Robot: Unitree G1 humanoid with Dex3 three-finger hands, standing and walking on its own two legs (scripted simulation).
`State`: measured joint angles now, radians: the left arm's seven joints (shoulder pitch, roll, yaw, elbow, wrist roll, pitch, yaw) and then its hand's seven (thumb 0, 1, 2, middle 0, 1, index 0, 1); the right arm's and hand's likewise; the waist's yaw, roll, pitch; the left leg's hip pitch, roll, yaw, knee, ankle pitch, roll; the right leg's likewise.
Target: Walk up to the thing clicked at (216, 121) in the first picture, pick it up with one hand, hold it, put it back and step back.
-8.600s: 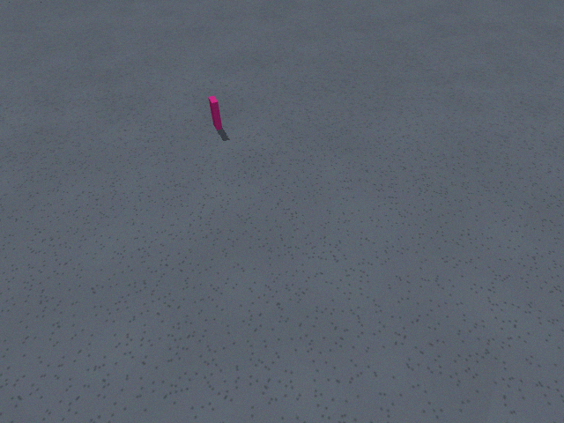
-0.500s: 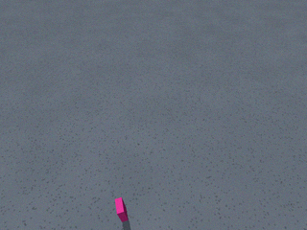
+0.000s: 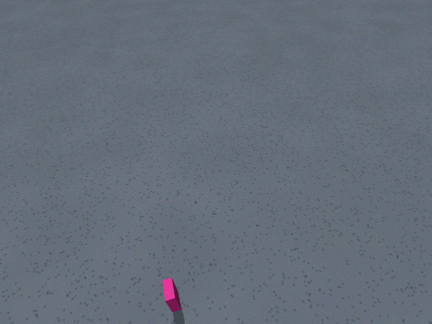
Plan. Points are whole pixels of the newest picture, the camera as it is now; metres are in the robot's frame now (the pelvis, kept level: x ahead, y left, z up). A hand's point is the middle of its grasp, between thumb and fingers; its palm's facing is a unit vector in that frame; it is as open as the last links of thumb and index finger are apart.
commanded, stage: stand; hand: left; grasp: from the side
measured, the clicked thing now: (172, 295) +0.34 +0.21 -0.69
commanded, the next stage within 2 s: go down in 0.48 s
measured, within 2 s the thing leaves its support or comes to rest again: neither
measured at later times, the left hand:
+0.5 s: hand out of the picture +0.08 +0.25 -0.15, palm faces -0.03 -0.94 -0.35, open 7.4 cm
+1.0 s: hand out of the picture +0.15 +0.28 -0.18, palm faces +0.06 -0.94 -0.34, open 14.2 cm
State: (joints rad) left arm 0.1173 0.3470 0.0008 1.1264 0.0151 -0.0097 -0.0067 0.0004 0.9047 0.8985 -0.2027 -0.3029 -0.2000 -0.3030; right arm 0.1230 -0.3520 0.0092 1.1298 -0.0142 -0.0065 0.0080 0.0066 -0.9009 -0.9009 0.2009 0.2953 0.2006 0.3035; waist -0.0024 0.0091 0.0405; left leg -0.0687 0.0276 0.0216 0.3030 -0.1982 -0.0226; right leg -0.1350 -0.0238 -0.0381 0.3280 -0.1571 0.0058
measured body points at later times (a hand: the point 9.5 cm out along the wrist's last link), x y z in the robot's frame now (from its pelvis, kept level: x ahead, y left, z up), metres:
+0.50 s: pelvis +0.01 +0.00 +0.00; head +0.01 +0.00 +0.45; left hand +0.08 +0.30 -0.13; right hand +0.07 -0.30 -0.14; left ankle -0.02 +0.13 -0.75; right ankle +0.01 -0.12 -0.75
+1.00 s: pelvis -0.01 +0.01 -0.04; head +0.05 +0.01 +0.40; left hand +0.14 +0.32 -0.16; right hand +0.09 -0.25 -0.16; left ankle -0.02 +0.13 -0.75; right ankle +0.01 -0.12 -0.75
